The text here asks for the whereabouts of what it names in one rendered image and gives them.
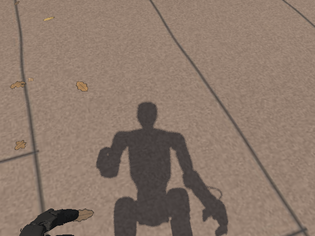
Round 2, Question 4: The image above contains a robot left hand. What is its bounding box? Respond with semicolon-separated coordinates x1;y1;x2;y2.
19;208;79;236

